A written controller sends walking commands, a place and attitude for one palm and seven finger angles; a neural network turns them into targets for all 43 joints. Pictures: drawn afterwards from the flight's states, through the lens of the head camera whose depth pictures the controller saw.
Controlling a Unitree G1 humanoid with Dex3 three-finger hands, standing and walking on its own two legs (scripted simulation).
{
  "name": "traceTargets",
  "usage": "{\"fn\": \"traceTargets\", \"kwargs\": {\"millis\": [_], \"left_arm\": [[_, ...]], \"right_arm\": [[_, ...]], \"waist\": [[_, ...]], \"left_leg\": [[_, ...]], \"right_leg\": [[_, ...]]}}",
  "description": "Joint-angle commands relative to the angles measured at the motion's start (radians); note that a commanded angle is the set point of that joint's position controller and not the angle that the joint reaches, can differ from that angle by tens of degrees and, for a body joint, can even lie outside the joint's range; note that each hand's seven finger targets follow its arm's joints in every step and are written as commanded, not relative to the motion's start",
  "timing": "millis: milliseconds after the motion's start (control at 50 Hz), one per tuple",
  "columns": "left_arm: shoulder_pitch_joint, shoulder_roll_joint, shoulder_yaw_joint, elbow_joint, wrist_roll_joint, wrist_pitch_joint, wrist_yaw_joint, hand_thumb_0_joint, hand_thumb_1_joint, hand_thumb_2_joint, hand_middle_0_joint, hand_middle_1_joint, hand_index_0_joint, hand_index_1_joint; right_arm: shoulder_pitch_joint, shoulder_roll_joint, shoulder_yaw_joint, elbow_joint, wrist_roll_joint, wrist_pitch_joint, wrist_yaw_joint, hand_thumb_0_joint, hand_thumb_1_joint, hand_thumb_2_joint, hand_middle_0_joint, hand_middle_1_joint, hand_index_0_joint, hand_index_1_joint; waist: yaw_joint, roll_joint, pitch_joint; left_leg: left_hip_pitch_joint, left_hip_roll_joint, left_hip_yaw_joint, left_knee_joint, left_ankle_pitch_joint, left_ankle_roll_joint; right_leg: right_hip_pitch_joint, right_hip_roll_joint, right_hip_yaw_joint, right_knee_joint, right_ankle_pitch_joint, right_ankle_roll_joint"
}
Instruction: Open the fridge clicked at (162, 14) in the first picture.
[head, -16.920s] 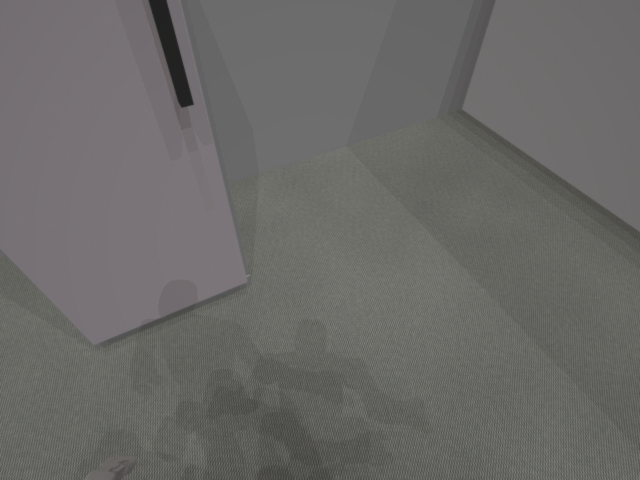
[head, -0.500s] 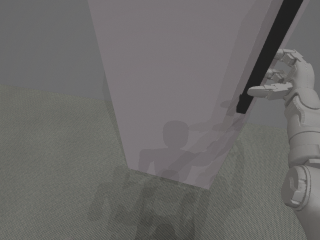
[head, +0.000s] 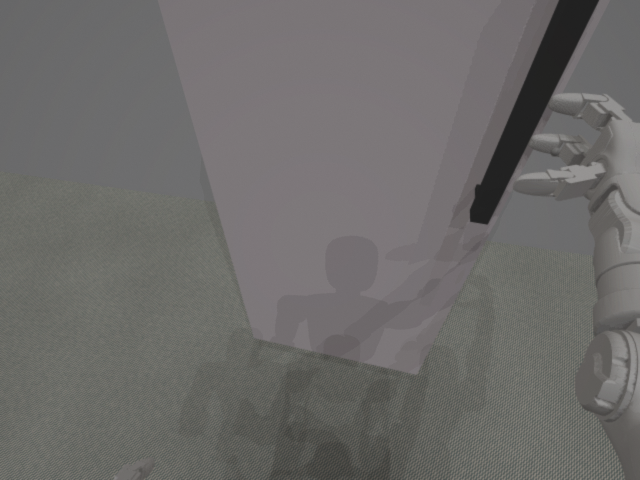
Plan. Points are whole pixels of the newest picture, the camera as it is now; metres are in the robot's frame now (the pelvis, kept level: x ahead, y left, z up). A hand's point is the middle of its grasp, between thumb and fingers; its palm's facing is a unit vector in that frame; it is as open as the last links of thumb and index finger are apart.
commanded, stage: move the hooked fingers beside the handle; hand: right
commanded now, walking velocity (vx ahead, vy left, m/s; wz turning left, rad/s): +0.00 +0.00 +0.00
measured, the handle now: (533, 80) +0.52 -0.16 +0.26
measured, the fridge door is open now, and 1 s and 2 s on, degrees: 2 2 1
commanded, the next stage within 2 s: feel for the door with the fingertips in 1.08 s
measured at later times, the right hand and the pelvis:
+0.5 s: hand (582, 157) +0.47 -0.23 +0.19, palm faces +0.08 +1.00 +0.02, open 14.0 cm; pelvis +0.01 +0.00 +0.00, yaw -1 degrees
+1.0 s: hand (580, 158) +0.47 -0.23 +0.20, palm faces +0.10 +1.00 +0.00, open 14.0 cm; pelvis +0.01 +0.00 +0.00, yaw -1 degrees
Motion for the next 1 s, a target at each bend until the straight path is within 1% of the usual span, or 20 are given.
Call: {"fn": "traceTargets", "kwargs": {"millis": [0,100,180,260,300,360,420,460,520,540,580,600,660,700,740,780,800,860,920,980], "left_arm": [[0.044,0.167,0.068,-0.101,-0.005,-0.027,0.012,0.000,0.900,0.900,-0.200,-0.300,-0.200,-0.300],[0.028,0.165,0.070,-0.118,-0.015,-0.018,0.014,0.000,0.900,0.900,-0.200,-0.300,-0.200,-0.300],[0.024,0.168,0.067,-0.105,-0.018,-0.012,0.025,0.000,0.900,0.900,-0.200,-0.300,-0.200,-0.300],[0.034,0.174,0.070,-0.100,-0.015,-0.010,0.028,0.000,0.900,0.900,-0.200,-0.300,-0.200,-0.300],[0.026,0.163,0.065,-0.100,-0.016,-0.013,0.027,0.000,0.900,0.900,-0.200,-0.300,-0.200,-0.300],[0.033,0.171,0.067,-0.088,-0.015,-0.012,0.028,0.000,0.900,0.900,-0.200,-0.300,-0.200,-0.300],[0.029,0.168,0.065,-0.094,-0.012,-0.013,0.026,0.000,0.900,0.900,-0.200,-0.300,-0.200,-0.300],[0.034,0.173,0.068,-0.095,-0.010,-0.008,0.024,0.000,0.900,0.900,-0.200,-0.300,-0.200,-0.300],[0.019,0.160,0.065,-0.109,-0.010,-0.008,0.018,0.000,0.900,0.900,-0.200,-0.300,-0.200,-0.300],[0.021,0.167,0.067,-0.108,-0.009,-0.005,0.019,0.000,0.900,0.900,-0.200,-0.300,-0.200,-0.300],[0.019,0.169,0.064,-0.114,-0.009,0.002,0.020,0.000,0.900,0.900,-0.200,-0.300,-0.200,-0.300],[0.009,0.159,0.063,-0.120,-0.011,0.000,0.020,0.000,0.900,0.900,-0.200,-0.300,-0.200,-0.300],[0.011,0.166,0.064,-0.118,-0.009,0.004,0.021,0.000,0.900,0.900,-0.200,-0.300,-0.200,-0.300],[0.000,0.156,0.061,-0.121,-0.012,0.003,0.022,0.000,0.900,0.900,-0.200,-0.300,-0.200,-0.300],[-0.003,0.159,0.061,-0.121,-0.013,0.003,0.023,0.000,0.900,0.900,-0.200,-0.300,-0.200,-0.300],[-0.001,0.161,0.059,-0.113,-0.014,0.006,0.026,0.000,0.900,0.900,-0.200,-0.300,-0.200,-0.300],[-0.005,0.157,0.058,-0.112,-0.015,0.003,0.026,0.000,0.900,0.900,-0.200,-0.300,-0.200,-0.300],[0.011,0.168,0.062,-0.099,-0.009,0.001,0.030,0.000,0.900,0.900,-0.200,-0.300,-0.200,-0.300],[0.011,0.156,0.061,-0.098,-0.009,-0.007,0.028,0.000,0.900,0.900,-0.200,-0.300,-0.200,-0.300],[0.016,0.166,0.060,-0.093,-0.008,-0.008,0.029,0.000,0.900,0.900,-0.200,-0.300,-0.200,-0.300]], "right_arm": [[-0.445,-0.334,-0.076,-0.238,0.009,-0.065,-0.011,0.000,0.500,-0.300,0.300,1.200,0.300,1.200],[-0.425,-0.290,-0.036,-0.315,0.034,-0.057,0.025,0.000,0.500,-0.300,0.300,1.200,0.300,1.200],[-0.463,-0.295,-0.027,-0.303,0.049,-0.039,0.047,0.000,0.500,-0.300,0.300,1.200,0.300,1.200],[-0.456,-0.331,-0.047,-0.331,0.050,-0.047,0.059,0.000,0.500,-0.300,0.300,1.200,0.300,1.200],[-0.458,-0.260,0.005,-0.323,0.058,-0.042,0.068,0.000,0.500,-0.300,0.300,1.200,0.300,1.200],[-0.479,-0.244,0.019,-0.307,0.066,-0.030,0.071,0.000,0.500,-0.300,0.300,1.200,0.300,1.200],[-0.457,-0.253,-0.004,-0.312,0.067,-0.020,0.060,0.000,0.500,-0.300,0.300,1.200,0.300,1.200],[-0.415,-0.297,-0.044,-0.310,0.058,-0.022,0.048,0.000,0.500,-0.300,0.300,1.200,0.300,1.200],[-0.416,-0.230,0.004,-0.353,0.052,-0.021,0.039,0.000,0.500,-0.300,0.300,1.200,0.300,1.200],[-0.390,-0.288,-0.051,-0.341,0.054,-0.016,0.032,0.000,0.500,-0.300,0.300,1.200,0.300,1.200],[-0.393,-0.319,-0.065,-0.349,0.049,-0.018,0.030,0.000,0.500,-0.300,0.300,1.200,0.300,1.200],[-0.419,-0.263,-0.019,-0.379,0.049,-0.019,0.031,0.000,0.500,-0.300,0.300,1.200,0.300,1.200],[-0.387,-0.313,-0.064,-0.389,0.049,-0.022,0.026,0.000,0.500,-0.300,0.300,1.200,0.300,1.200],[-0.412,-0.261,-0.019,-0.404,0.050,-0.017,0.031,0.000,0.500,-0.300,0.300,1.200,0.300,1.200],[-0.388,-0.273,-0.035,-0.394,0.054,-0.009,0.032,0.000,0.500,-0.300,0.300,1.200,0.300,1.200],[-0.402,-0.268,-0.020,-0.368,0.053,0.000,0.034,0.000,0.500,-0.300,0.300,1.200,0.300,1.200],[-0.422,-0.225,0.014,-0.354,0.055,0.005,0.038,0.000,0.500,-0.300,0.300,1.200,0.300,1.200],[-0.456,-0.272,-0.019,-0.333,0.052,-0.001,0.035,0.000,0.500,-0.300,0.300,1.200,0.300,1.200],[-0.489,-0.217,0.027,-0.345,0.050,-0.019,0.034,0.000,0.500,-0.300,0.300,1.200,0.300,1.200],[-0.476,-0.268,-0.015,-0.314,0.055,-0.029,0.032,0.000,0.500,-0.300,0.300,1.200,0.300,1.200]], "waist": [[-0.018,-0.018,-0.332],[-0.014,-0.038,-0.336],[0.005,-0.043,-0.292],[-0.001,-0.062,-0.345],[0.003,-0.078,-0.325],[0.013,-0.074,-0.308],[0.000,-0.063,-0.332],[-0.016,-0.048,-0.341],[-0.015,-0.070,-0.344],[-0.027,-0.051,-0.347],[-0.028,-0.029,-0.343],[-0.016,-0.050,-0.340],[-0.030,-0.052,-0.344],[-0.016,-0.062,-0.336],[-0.027,-0.069,-0.325],[-0.013,-0.042,-0.297],[-0.003,-0.039,-0.274],[-0.002,-0.045,-0.294],[0.007,-0.072,-0.313],[-0.003,-0.040,-0.321]], "left_leg": [[0.190,-0.046,-0.018,-0.009,0.248,0.038],[0.188,-0.051,-0.015,-0.008,0.268,0.040],[0.151,-0.050,-0.013,-0.019,0.229,0.038],[0.169,-0.049,-0.013,-0.007,0.262,0.042],[0.158,-0.050,-0.008,-0.005,0.268,0.043],[0.135,-0.050,-0.001,-0.007,0.250,0.045],[0.147,-0.050,0.002,0.002,0.269,0.045],[0.165,-0.050,0.003,0.009,0.284,0.047],[0.167,-0.050,0.003,0.011,0.302,0.045],[0.175,-0.050,0.001,0.011,0.300,0.046],[0.188,-0.049,0.002,0.011,0.302,0.046],[0.182,-0.050,0.000,0.008,0.303,0.044],[0.196,-0.051,0.001,0.007,0.304,0.047],[0.185,-0.051,0.000,0.003,0.300,0.044],[0.183,-0.052,0.001,-0.003,0.281,0.048],[0.169,-0.051,0.004,-0.009,0.256,0.045],[0.151,-0.051,0.004,-0.013,0.234,0.044],[0.148,-0.049,0.002,-0.013,0.223,0.047],[0.138,-0.050,0.002,-0.011,0.222,0.046],[0.150,-0.048,0.001,-0.008,0.219,0.046]], "right_leg": [[0.083,0.038,0.027,-0.047,0.238,-0.022],[0.114,0.035,0.030,-0.040,0.263,-0.023],[0.107,0.036,0.034,-0.038,0.225,-0.027],[0.130,0.038,0.038,-0.022,0.268,-0.026],[0.131,0.038,0.044,-0.025,0.279,-0.022],[0.137,0.035,0.051,-0.022,0.277,-0.018],[0.135,0.036,0.054,-0.021,0.305,-0.017],[0.132,0.031,0.053,-0.019,0.331,-0.017],[0.145,0.031,0.051,-0.020,0.358,-0.014],[0.135,0.030,0.051,-0.020,0.349,-0.015],[0.123,0.028,0.052,-0.029,0.347,-0.017],[0.136,0.029,0.047,-0.028,0.347,-0.017],[0.139,0.027,0.045,-0.027,0.355,-0.017],[0.145,0.027,0.046,-0.031,0.349,-0.016],[0.143,0.027,0.049,-0.037,0.333,-0.015],[0.126,0.027,0.051,-0.042,0.300,-0.016],[0.120,0.029,0.051,-0.043,0.273,-0.017],[0.124,0.031,0.054,-0.037,0.265,-0.018],[0.144,0.033,0.060,-0.034,0.273,-0.013],[0.124,0.033,0.059,-0.036,0.257,-0.017]]}}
